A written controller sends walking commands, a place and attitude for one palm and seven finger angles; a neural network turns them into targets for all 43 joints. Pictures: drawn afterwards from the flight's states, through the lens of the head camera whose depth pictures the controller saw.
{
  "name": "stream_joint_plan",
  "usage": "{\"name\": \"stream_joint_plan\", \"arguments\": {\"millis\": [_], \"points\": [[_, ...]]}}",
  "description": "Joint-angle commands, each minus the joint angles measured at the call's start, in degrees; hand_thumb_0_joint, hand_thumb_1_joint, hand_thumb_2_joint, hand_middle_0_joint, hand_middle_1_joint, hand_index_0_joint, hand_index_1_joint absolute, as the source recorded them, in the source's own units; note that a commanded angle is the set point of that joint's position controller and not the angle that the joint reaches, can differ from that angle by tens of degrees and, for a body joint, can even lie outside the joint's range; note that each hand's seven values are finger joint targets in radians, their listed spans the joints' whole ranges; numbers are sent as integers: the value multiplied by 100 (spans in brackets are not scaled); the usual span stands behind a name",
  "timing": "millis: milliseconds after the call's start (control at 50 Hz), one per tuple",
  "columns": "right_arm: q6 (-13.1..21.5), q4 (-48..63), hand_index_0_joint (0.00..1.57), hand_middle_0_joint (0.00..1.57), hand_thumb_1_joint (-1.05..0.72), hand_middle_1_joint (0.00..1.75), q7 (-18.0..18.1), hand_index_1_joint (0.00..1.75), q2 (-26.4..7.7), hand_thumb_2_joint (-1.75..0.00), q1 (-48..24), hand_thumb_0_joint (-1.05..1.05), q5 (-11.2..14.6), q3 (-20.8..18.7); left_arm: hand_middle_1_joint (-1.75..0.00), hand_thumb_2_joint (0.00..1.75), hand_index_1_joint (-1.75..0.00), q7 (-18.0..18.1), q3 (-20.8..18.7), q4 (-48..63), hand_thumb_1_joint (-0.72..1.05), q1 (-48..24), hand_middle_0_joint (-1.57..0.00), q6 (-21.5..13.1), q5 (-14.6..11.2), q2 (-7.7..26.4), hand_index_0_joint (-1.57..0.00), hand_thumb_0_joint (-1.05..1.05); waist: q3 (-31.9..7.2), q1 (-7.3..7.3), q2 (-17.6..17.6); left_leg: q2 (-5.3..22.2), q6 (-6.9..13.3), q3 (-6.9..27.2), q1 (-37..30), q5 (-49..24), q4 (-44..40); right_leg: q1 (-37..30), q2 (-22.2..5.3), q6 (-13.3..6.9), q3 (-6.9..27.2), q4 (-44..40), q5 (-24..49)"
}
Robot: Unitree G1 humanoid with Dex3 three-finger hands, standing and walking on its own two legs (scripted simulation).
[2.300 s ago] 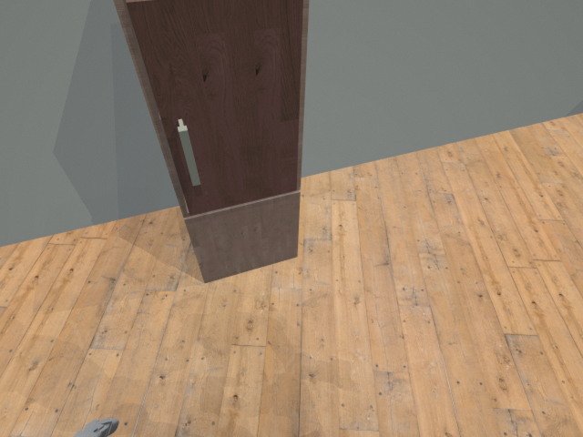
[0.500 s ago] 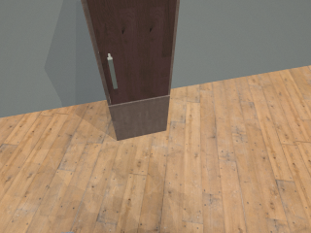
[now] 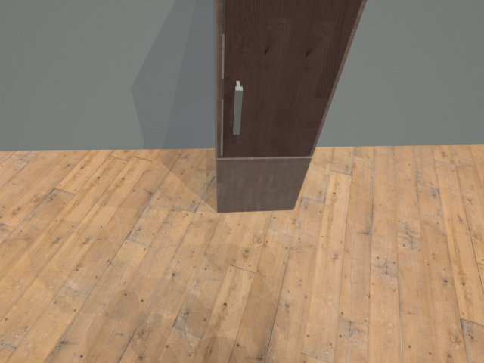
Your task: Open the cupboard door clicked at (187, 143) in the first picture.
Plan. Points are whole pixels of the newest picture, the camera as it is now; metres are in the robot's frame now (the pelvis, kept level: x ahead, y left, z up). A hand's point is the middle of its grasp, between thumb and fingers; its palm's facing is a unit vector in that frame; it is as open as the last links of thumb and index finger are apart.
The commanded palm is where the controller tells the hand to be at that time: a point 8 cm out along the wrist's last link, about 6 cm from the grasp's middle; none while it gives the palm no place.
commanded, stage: take the last steps up to it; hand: left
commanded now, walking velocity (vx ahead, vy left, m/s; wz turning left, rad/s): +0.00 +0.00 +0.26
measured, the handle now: (237, 108) +0.86 +0.04 -0.10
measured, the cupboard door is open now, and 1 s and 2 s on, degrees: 0 0 0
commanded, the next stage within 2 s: come to a stop and stand still in 1.10 s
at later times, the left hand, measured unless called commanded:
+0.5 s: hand out of the picture -0.06 +0.08 -0.17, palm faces +0.15 -0.98 -0.15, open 7.4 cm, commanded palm none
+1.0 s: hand (175, 305) +0.26 +0.14 -0.18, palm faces +0.03 -0.99 -0.17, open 7.4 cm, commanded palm none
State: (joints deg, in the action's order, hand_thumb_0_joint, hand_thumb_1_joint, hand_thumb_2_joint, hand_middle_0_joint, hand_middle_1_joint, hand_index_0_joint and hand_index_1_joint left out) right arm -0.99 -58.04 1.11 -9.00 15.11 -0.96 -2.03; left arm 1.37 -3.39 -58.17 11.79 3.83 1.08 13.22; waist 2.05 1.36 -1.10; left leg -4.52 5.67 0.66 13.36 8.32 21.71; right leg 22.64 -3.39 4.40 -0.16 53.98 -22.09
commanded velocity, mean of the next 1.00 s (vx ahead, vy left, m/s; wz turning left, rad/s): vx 0.27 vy -0.14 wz -0.05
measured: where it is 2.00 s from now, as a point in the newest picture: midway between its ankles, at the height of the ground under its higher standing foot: (257, 359)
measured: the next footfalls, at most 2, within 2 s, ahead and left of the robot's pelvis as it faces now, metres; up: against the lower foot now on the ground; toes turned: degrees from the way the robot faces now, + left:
right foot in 0.24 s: +0.01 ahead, -0.13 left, +0.00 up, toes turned +1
left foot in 0.70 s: +0.18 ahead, +0.07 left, +0.00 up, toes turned +11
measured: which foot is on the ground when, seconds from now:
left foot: down 0.00-0.24, up 0.26-0.68, down 0.70-1.00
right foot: up 0.00-0.22, down 0.24-0.72, up 0.74-1.00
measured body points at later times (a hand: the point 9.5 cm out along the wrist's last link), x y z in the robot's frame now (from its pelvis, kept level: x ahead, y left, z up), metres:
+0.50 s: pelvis +0.04 -0.06 +0.00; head +0.03 -0.06 +0.45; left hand -0.07 +0.13 -0.16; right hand +0.05 -0.30 -0.16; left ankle +0.06 +0.08 -0.67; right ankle -0.03 -0.13 -0.75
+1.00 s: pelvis +0.22 -0.05 +0.00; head +0.21 -0.02 +0.45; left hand +0.26 +0.20 -0.17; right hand +0.20 -0.28 -0.15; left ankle +0.14 +0.06 -0.74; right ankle +0.27 -0.21 -0.66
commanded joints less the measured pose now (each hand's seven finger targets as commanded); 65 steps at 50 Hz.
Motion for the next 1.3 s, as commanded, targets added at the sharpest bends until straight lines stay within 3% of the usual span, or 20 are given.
{"name": "stream_joint_plan", "arguments": {"millis": [0, 180, 220, 240, 320, 380, 580, 640, 660, 700, 720, 780, 860, 1060, 1100, 1140, 1160, 1180, 1200, 1280], "points": [[59, 205, 20, 20, -90, 30, 86, 30, -1125, -90, 301, 0, -27, -275, -30, 90, -30, 23, -47, 402, 90, -54, -20, -130, 0, 295, -20, 0, -272, 80, 824, 1690, 436, 2003, -612, -52, -857, 314, 16, -54, 50, -500, -256], [57, -49, 20, 20, -90, 30, 43, 30, -896, -90, 131, 0, -43, -252, -30, 90, -30, -14, 90, -212, 90, 1344, -20, -317, 54, 65, -20, 0, -112, -337, 325, 1112, -76, 1529, 989, 2634, -819, -2209, 325, -393, -178, -3284, 278], [80, 90, 20, 20, -90, 30, 24, 30, -329, -90, 150, 0, 18, -122, -30, 90, -30, 40, -31, -193, 90, 1525, -20, -375, 143, 608, -20, 0, 474, -377, -1691, 91, -516, 172, 2456, 2254, 1537, -2224, -1314, -1113, 2321, -4765, -2070], [83, 238, 20, 20, -90, 30, -21, 30, -587, -90, -160, 0, -69, -179, -30, 90, -30, 56, -24, -67, 90, 1395, -20, -384, 59, 688, -20, 0, 895, -386, -1341, 290, -499, -20, 2477, 2027, 2461, -1350, -1769, -1401, 2665, -5221, -2526], [52, -45, 20, 20, -90, 30, -159, 30, -545, -90, 85, 0, -103, -268, -30, 90, -30, 8, 88, -150, 90, 1170, -20, -632, -1, 108, -20, 0, 1118, 16, -326, 720, -583, -136, 2257, 831, 3918, -821, -931, -1235, 1420, -4948, -913], [62, -68, 20, 20, -90, 30, -163, 30, -416, -90, 78, 0, -97, -293, -30, 90, -30, 7, 127, -309, 90, 1517, -20, -726, -9, -86, -20, 0, 918, -32, -293, 865, -672, -221, 2342, 382, 4230, -1088, -722, -1214, 883, -4816, 87], [290, 198, 20, 20, -90, 30, -92, 30, -98, -90, -1068, 0, -64, -177, -30, 90, -30, 44, 81, -896, 90, 2453, -20, -703, 116, -133, -20, 0, 508, -482, -516, 975, -568, -765, 2170, 1283, 2335, -2332, -863, -1622, 1031, -3904, 2874], [412, -177, 20, 20, -90, 30, 38, 30, -160, -90, -60, 0, -54, -180, -30, 90, -30, 2, 47, -888, 90, 2106, -20, -695, 48, -44, -20, 0, -11, 44, -364, 558, -429, -1202, 360, 717, 959, -2007, -438, -1363, 494, -2663, 4641], [455, -444, 20, 20, -90, 30, 112, 30, -365, -90, 776, 0, -64, -237, -30, 90, -30, -16, 21, -887, 90, 2055, -20, -691, 4, -87, -20, 0, -486, 387, -204, 812, -330, -867, -1070, 34, 471, -1364, -239, -1161, 338, -1588, 4325], [476, -729, 20, 20, -90, 30, 229, 30, -1423, -90, 1955, 0, -65, -433, -30, 90, -30, -121, 90, -608, 90, 2057, -20, -683, -36, -372, -20, 0, -1263, 603, 1518, 3552, 675, 2596, -3104, -888, -353, 1209, 536, -658, -125, 1256, -664], [419, -666, 20, 20, -90, 30, 221, 30, -1300, -90, 1641, 0, -23, -397, -30, 90, -30, -93, 3, -576, 90, 1762, -20, -611, 54, -81, -20, 0, -857, 495, 735, 3614, 780, 2441, -2314, -217, -628, 1181, 230, -746, 296, 1759, -675], [530, -503, 20, 20, -90, 30, 234, 30, -493, -90, 772, 0, -33, -163, -30, 90, -30, -232, -52, -457, 90, 1172, -20, -490, 113, -306, -20, 0, 628, 61, 335, 2938, 338, 1091, -499, -576, -1001, 1254, -235, -550, 187, 1877, 324], [599, -391, 20, 20, -90, 30, 180, 30, -448, -90, 627, 0, -55, -144, -30, 90, -30, -298, -45, -381, 90, 1378, -20, -313, 130, -559, -20, 0, 555, -210, 705, 2287, 109, -405, -248, -975, -909, 1264, -266, -378, -65, 1474, 980], [484, -463, 20, 20, -90, 30, 117, 30, -903, -90, 974, 0, -108, -251, -30, 90, -30, -383, -43, 319, 90, -301, -20, -375, 19, -131, -20, 0, 872, 35, 1143, 2292, 37, -696, -650, -1835, -734, 747, -246, -476, -608, -1437, 1322], [439, -460, 20, 20, -90, 30, 107, 30, -1042, -90, 888, 0, -98, -310, -30, 90, -30, -355, -87, 235, 90, 44, -20, -422, 24, 8, -20, 0, 549, -165, 867, 2340, -33, -718, -655, -2445, -122, -47, -41, -595, -733, -1700, 1207], [413, -477, 20, 20, -90, 30, 70, 30, -1007, -90, 855, 0, -50, -313, -30, 90, -30, -305, -202, -193, 90, 1365, -20, -567, 61, 375, -20, 0, -396, -758, 255, 1886, -342, -973, -366, -2109, 1694, -1910, 126, -679, -756, -2458, 1653], [404, -485, 20, 20, -90, 30, 7, 30, -648, -90, 1324, 0, 10, -255, -30, 90, -30, -233, -359, -338, 90, 1900, -20, -643, 111, 1010, -20, 0, -1267, -866, -1320, 1210, -531, -1273, 683, 407, 3548, -3266, -1133, -1010, 674, -2815, 2023], [330, -306, 20, 20, -90, 30, 18, 30, -344, -90, 1461, 0, 66, -135, -30, 90, -30, -164, -361, -344, 90, 1942, -20, -664, -7, 1358, -20, 0, -1747, -656, -1824, 610, -547, -595, 1255, 2717, 4982, -3361, -2055, -1365, 2172, -3312, 3023], [266, -300, 20, 20, -90, 30, 59, 30, -322, -90, 1265, 0, 83, -130, -30, 90, -30, -88, -279, -192, 90, 1478, -20, -642, -65, 1122, -20, 0, -1375, -576, -939, 837, -462, -63, 1166, 2571, 5249, -2624, -2078, -1487, 1803, -3479, 3328], [54, -596, 20, 20, -90, 30, 91, 30, -163, -90, 1305, 0, 77, -102, -30, 90, -30, 40, -36, 211, 90, -160, -20, -622, -32, 405, -20, 0, -574, 87, -124, 1029, -669, 77, 640, 1516, 4662, -872, -1553, -1183, 356, -3380, 4863]]}}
